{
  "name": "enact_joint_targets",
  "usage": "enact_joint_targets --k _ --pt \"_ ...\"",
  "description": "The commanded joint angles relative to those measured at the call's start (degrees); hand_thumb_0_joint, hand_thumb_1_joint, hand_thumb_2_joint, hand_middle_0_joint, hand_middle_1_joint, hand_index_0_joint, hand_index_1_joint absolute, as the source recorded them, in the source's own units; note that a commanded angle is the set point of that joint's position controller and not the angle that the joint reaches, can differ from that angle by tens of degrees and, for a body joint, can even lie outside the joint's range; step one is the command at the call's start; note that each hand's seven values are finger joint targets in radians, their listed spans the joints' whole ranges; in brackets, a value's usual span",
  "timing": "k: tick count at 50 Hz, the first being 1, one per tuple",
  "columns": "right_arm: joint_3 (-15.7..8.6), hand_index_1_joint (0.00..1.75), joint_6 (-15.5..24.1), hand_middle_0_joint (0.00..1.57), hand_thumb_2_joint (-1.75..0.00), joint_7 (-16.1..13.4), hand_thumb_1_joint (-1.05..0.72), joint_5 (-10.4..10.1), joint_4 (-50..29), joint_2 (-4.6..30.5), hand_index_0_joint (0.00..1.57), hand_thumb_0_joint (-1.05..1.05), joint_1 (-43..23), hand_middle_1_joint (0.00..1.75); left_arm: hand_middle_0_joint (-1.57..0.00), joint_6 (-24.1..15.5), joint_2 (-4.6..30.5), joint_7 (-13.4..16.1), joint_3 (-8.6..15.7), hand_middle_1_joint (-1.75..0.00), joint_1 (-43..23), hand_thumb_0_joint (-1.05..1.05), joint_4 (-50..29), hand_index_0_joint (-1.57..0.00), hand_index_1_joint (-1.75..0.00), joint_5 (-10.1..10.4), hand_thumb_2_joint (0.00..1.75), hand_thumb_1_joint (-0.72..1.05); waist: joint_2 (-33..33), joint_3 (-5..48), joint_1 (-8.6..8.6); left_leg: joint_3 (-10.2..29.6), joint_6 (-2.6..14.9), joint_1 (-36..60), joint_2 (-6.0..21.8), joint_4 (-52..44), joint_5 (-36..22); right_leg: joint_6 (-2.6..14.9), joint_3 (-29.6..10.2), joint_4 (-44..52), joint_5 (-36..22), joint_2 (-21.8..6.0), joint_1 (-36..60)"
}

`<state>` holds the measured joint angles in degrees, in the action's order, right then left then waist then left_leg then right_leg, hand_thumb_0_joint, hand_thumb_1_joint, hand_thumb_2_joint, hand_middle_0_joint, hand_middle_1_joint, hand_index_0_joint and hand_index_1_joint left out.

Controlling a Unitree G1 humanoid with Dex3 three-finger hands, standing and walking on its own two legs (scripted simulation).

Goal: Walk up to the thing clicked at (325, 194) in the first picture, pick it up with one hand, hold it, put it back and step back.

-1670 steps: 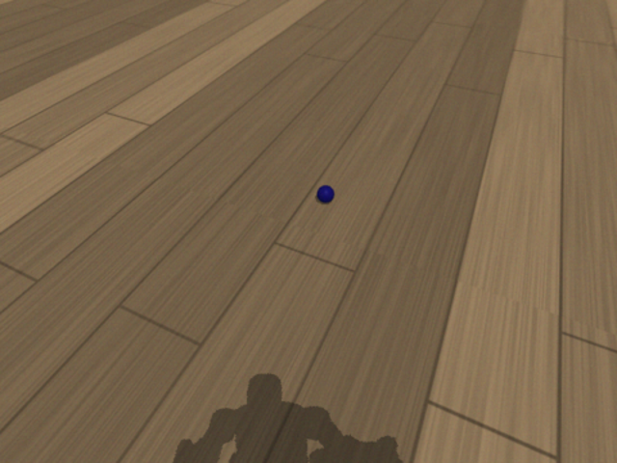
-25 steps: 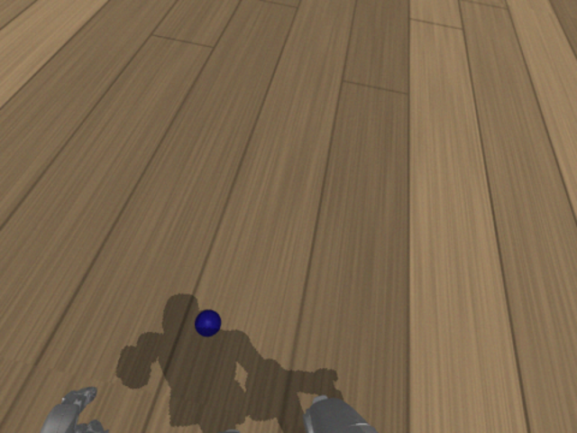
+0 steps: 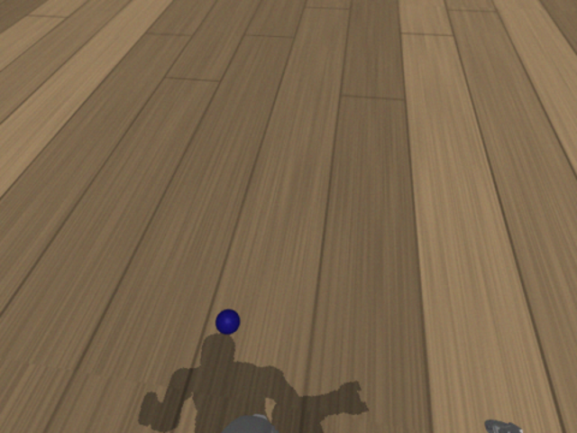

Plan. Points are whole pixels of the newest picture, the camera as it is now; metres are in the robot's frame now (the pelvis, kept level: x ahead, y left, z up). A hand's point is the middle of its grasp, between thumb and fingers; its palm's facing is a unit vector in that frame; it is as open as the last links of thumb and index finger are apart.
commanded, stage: step back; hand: left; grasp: from above
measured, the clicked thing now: (227, 321) +0.56 +0.25 -0.72
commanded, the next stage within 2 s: none
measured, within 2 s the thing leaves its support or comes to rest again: neither
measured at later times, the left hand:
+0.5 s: hand out of the picture -0.06 +0.29 -0.15, palm faces +0.07 -0.93 -0.37, open 7.3 cm
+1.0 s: hand out of the picture -0.20 +0.24 -0.15, palm faces +0.08 -0.91 -0.41, open 7.4 cm
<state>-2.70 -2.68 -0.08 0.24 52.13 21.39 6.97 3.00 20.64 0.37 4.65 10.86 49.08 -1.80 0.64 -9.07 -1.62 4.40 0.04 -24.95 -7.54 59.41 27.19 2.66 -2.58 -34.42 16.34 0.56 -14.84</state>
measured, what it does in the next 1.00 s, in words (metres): walks backwards: left foot, then right foot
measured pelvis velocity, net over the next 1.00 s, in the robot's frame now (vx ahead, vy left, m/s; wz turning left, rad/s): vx -0.33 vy -0.04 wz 0.11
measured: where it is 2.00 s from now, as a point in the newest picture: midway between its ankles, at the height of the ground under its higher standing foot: outside the picture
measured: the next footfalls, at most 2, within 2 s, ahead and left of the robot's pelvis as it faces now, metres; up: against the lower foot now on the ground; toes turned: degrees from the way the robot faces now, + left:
left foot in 0.22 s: -0.07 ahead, +0.13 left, +0.00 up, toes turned +2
right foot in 0.64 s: -0.18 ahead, -0.15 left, +0.00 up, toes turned +3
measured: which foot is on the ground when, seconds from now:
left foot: up 0.00-0.20, down 0.22-0.66, up 0.68-1.00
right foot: down 0.00-0.26, up 0.28-0.62, down 0.64-1.00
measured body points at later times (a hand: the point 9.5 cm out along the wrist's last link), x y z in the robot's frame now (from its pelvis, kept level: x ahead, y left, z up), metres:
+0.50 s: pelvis -0.15 +0.01 +0.00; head -0.09 +0.04 +0.44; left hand -0.06 +0.33 -0.13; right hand -0.02 -0.30 -0.10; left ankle -0.11 +0.13 -0.73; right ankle -0.19 -0.16 -0.65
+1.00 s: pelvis -0.33 -0.04 -0.02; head -0.26 -0.03 +0.43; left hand -0.21 +0.29 -0.12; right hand -0.23 -0.35 -0.14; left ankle -0.37 +0.07 -0.73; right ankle -0.22 -0.15 -0.73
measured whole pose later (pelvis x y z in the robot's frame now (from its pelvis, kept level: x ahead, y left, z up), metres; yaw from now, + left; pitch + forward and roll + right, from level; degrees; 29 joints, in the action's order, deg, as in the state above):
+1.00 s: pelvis -0.33 -0.04 -0.02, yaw +6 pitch -2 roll +0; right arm -2.2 -1.8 -1.4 1.2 50.6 22.2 13.0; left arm 3.3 21.5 1.1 4.4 5.7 41.7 -2.0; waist 0.0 -10.6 0.3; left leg 1.8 -0.6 -14.8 -2.7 42.4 26.1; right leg 0.8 3.0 -38.4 12.0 -2.2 -24.5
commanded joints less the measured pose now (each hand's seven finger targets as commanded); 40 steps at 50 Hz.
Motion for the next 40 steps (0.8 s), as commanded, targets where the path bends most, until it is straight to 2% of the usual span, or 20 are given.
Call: enact_joint_targets --k 1,6,9,11,12,13,14,15,17,18,25,28,30,31,32,33,34,35,38,40 --pt "-2.4 0.30 1.6 0.20 -0.90 -1.6 -0.90 -0.4 -3.7 11.2 0.20 0.00 4.6 0.30 -0.20 -2.1 13.0 1.0 3.6 -0.30 -6.4 0.00 -8.2 -0.20 -0.30 -0.4 0.90 0.90 5.0 8.2 1.67 3.3 -1.19 -0.2 -0.6 7.8 -0.2 8.72 -10.8 11.7 -20.6 -11.2 1.0" --pt "-1.9 0.30 2.4 0.20 -0.90 -2.1 -0.90 -0.1 -6.0 10.3 0.20 0.00 3.8 0.30 -0.20 -1.3 13.1 1.2 3.7 -0.30 -1.3 0.00 -9.0 -0.20 -0.30 -0.7 0.90 0.90 9.2 13.4 -1.07 -0.4 -1.74 -1.3 5.1 -13.5 3.8 10.23 -11.0 6.4 -28.6 -13.9 16.4" --pt "-2.5 0.30 2.8 0.20 -0.90 -1.9 -0.90 0.5 -4.9 9.8 0.20 0.00 6.9 0.30 -0.20 -0.4 13.5 0.8 3.4 -0.30 -1.3 0.00 -9.5 -0.20 -0.30 0.0 0.90 0.90 9.4 15.4 0.26 -3.9 -0.41 6.8 5.3 -30.1 -6.5 7.16 -8.0 1.2 -27.5 -11.2 14.7" --pt "-3.5 0.30 2.8 0.20 -0.90 -1.9 -0.90 1.5 -3.9 11.5 0.20 0.00 9.4 0.30 -0.20 0.5 13.0 0.4 2.8 -0.30 -3.0 0.00 -10.5 -0.20 -0.30 0.5 0.90 0.90 5.8 13.8 1.94 -1.8 1.04 15.2 7.7 -37.8 -18.8 3.31 -7.3 -0.3 -16.7 -9.3 3.6" --pt "-4.5 0.30 2.9 0.20 -0.90 -1.8 -0.90 2.2 -4.5 15.3 0.20 0.00 9.0 0.30 -0.20 0.5 11.3 0.1 2.6 -0.30 -3.2 0.00 -11.1 -0.20 -0.30 0.8 0.90 0.90 -4.0 14.2 2.14 11.4 4.47 18.3 17.4 -39.1 -20.3 0.79 -4.2 -5.4 -4.8 -4.4 -4.8" --pt "-5.6 0.30 2.7 0.20 -0.90 -1.2 -0.90 2.2 -5.8 21.4 0.20 0.00 4.8 0.30 -0.20 0.2 11.2 0.5 2.8 -0.30 -5.5 0.00 -11.9 -0.20 -0.30 0.9 0.90 0.90 -15.1 11.0 2.70 23.5 12.13 14.0 28.5 -41.7 -26.2 -1.75 1.4 -16.1 14.3 4.9 -11.9" --pt "-6.1 0.30 2.9 0.20 -0.90 -1.4 -0.90 2.2 -7.0 23.5 0.20 0.00 2.7 0.30 -0.20 0.1 13.0 1.1 3.8 -0.30 -9.6 0.00 -12.0 -0.20 -0.30 -0.1 0.90 0.90 -16.1 8.0 5.69 29.8 18.65 3.5 33.4 -43.8 -26.0 -2.55 -7.1 -28.1 20.8 3.6 -8.9" --pt "-5.5 0.30 3.4 0.20 -0.90 -1.9 -0.90 2.2 -7.2 20.9 0.20 0.00 0.0 0.30 -0.20 0.2 13.8 1.0 3.9 -0.30 -8.3 0.00 -11.0 -0.20 -0.30 -0.2 0.90 0.90 -11.7 6.5 3.37 25.1 18.07 3.0 32.2 -42.0 -27.8 -2.20 -9.0 -34.1 18.2 3.0 -9.0" --pt "-3.3 0.30 3.5 0.20 -0.90 -2.1 -0.90 2.6 -8.3 15.3 0.20 0.00 -3.2 0.30 -0.20 0.4 11.4 0.6 3.8 -0.30 -2.4 0.00 -8.5 -0.20 -0.30 1.3 0.90 0.90 -6.7 7.2 -0.51 9.7 11.98 9.6 22.1 -36.9 -40.2 -1.39 -9.7 -38.5 12.8 6.1 -13.4" --pt "-3.3 0.30 3.5 0.20 -0.90 -2.2 -0.90 2.1 -8.3 14.3 0.20 0.00 -2.7 0.30 -0.20 0.5 11.5 0.4 3.9 -0.30 -0.9 0.00 -7.7 -0.20 -0.30 1.3 0.90 0.90 -6.6 7.0 -1.11 7.3 10.33 10.2 20.5 -36.1 -39.3 -1.33 -9.2 -39.6 11.0 6.6 -13.9" --pt "-4.4 0.30 3.1 0.20 -0.90 -2.4 -0.90 1.4 -8.4 14.9 0.20 0.00 4.6 0.30 -0.20 -0.6 10.8 0.5 3.4 -0.30 -1.8 0.00 -8.5 -0.20 -0.30 0.5 0.90 0.90 -9.4 12.1 4.06 7.9 14.90 25.7 22.5 -30.8 -40.0 -5.39 -4.9 -20.7 13.7 2.5 -14.6" --pt "-4.5 0.30 2.3 0.20 -0.90 -2.0 -0.90 1.8 -9.5 15.9 0.20 0.00 2.2 0.30 -0.20 -1.0 10.8 0.2 3.4 -0.30 0.4 0.00 -6.7 -0.20 -0.30 0.6 0.90 0.90 -12.4 13.0 3.38 7.0 12.82 19.6 21.5 -30.0 -35.4 -4.12 -0.5 -6.6 11.2 0.6 -5.6" --pt "-4.6 0.30 1.7 0.20 -0.90 -1.9 -0.90 1.2 -10.5 16.9 0.20 0.00 -0.3 0.30 -0.20 -1.3 10.6 -0.2 3.4 -0.30 5.6 0.00 -3.9 -0.20 -0.30 0.3 0.90 0.90 -12.5 15.2 0.91 5.9 10.84 15.2 20.4 -27.3 -31.6 -2.54 1.7 5.9 2.0 0.7 2.3" --pt "-4.6 0.30 1.3 0.20 -0.90 -1.7 -0.90 0.9 -10.4 16.3 0.20 0.00 -1.3 0.30 -0.20 -1.4 11.0 -0.2 3.6 -0.30 7.6 0.00 -2.5 -0.20 -0.30 0.0 0.90 0.90 -11.8 15.9 -0.11 4.9 8.65 11.6 19.1 -25.9 -27.4 -1.33 2.4 10.1 -2.8 0.8 6.5" --pt "-4.1 0.30 1.2 0.20 -0.90 -1.6 -0.90 0.4 -10.7 14.6 0.20 0.00 -1.3 0.30 -0.20 -1.6 13.5 -0.3 4.3 -0.30 7.2 0.00 -2.7 -0.20 -0.30 -0.6 0.90 0.90 -7.5 15.3 -0.02 3.9 5.42 4.1 16.1 -23.3 -20.1 0.45 -3.9 9.2 -3.1 -2.5 9.4" --pt "-3.3 0.30 1.0 0.20 -0.90 -1.8 -0.90 0.1 -11.4 11.6 0.20 0.00 -0.8 0.30 -0.20 -1.7 18.0 -0.5 5.4 -0.30 6.6 0.00 -3.5 -0.20 -0.30 -1.1 0.90 0.90 7.1 12.2 -0.09 0.6 1.55 -7.8 7.0 -13.1 -3.9 4.32 -20.1 12.3 -1.1 -12.9 9.2" --pt "-3.9 0.30 0.9 0.20 -0.90 -2.9 -0.90 0.1 -11.9 12.0 0.20 0.00 -3.0 0.30 -0.20 -1.2 24.6 -0.4 6.4 -0.30 0.9 0.00 -6.4 -0.20 -0.30 -1.1 0.90 0.90 19.4 9.2 -2.82 0.4 -0.35 -3.6 2.3 1.3 9.1 14.78 -31.4 18.5 2.9 -23.9 -7.8" --pt "-4.9 0.30 0.8 0.20 -0.90 -3.0 -0.90 0.1 -10.6 14.6 0.20 0.00 -1.7 0.30 -0.20 -1.4 23.4 0.0 6.1 -0.30 -4.0 0.00 -8.1 -0.20 -0.30 -0.8 0.90 0.90 17.6 4.3 -0.67 5.1 -0.46 0.7 5.0 9.0 7.9 15.10 -32.7 21.5 6.2 -25.4 -18.0" --pt "-3.2 0.30 1.2 0.20 -0.90 -2.2 -0.90 -0.4 -6.9 11.9 0.20 0.00 4.1 0.30 -0.20 -1.7 14.4 0.5 4.2 -0.30 -8.2 0.00 -8.8 -0.20 -0.30 -0.6 0.90 0.90 7.7 5.6 3.25 5.0 0.21 -2.7 0.3 9.6 -0.9 6.62 -9.5 11.1 -12.7 -11.0 -6.1" --pt "-2.7 0.30 1.8 0.20 -0.90 -2.5 -0.90 0.1 -6.9 11.1 0.20 0.00 4.3 0.30 -0.20 -1.6 14.6 0.6 4.5 -0.30 -5.4 0.00 -8.8 -0.20 -0.30 -0.9 0.90 0.90 8.7 7.2 1.02 3.3 -0.80 -2.0 0.3 10.1 -0.7 7.03 -8.7 9.7 -14.2 -10.3 -3.7"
